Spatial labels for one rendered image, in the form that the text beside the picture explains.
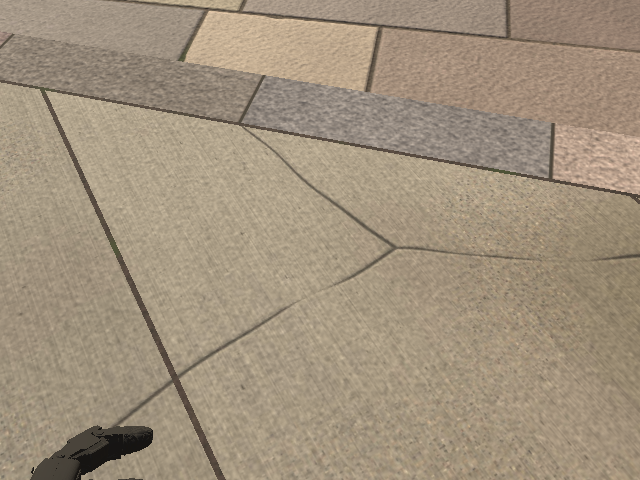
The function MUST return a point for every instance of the left robot hand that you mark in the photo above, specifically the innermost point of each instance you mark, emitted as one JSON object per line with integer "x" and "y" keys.
{"x": 90, "y": 449}

